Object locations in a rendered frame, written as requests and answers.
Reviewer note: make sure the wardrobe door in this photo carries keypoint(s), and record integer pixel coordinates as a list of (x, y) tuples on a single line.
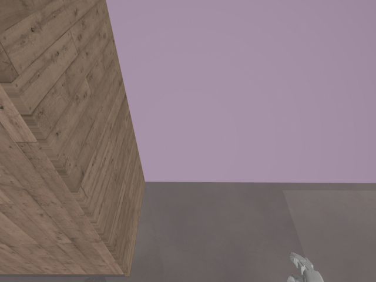
[(43, 229)]

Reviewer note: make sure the right robot hand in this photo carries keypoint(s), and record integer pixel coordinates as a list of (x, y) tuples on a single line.
[(305, 267)]

